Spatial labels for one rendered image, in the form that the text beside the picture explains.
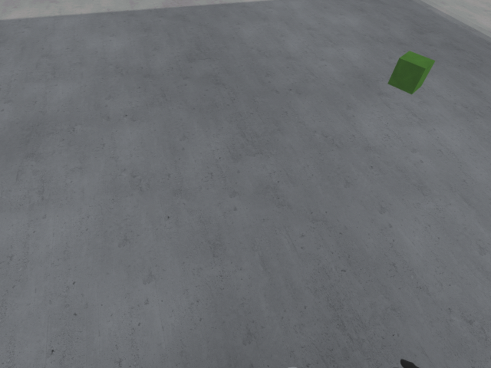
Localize carton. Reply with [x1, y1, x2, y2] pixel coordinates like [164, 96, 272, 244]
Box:
[388, 51, 435, 94]

